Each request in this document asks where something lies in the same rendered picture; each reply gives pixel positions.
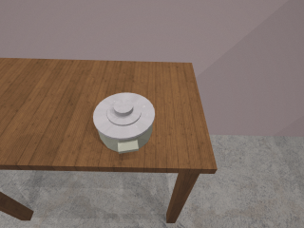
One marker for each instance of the lid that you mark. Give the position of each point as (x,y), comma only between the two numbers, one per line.
(122,128)

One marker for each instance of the table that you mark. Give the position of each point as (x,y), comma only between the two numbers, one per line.
(46,122)

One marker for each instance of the pot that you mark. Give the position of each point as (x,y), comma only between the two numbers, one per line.
(125,146)

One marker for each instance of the knob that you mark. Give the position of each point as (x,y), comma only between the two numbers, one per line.
(123,107)

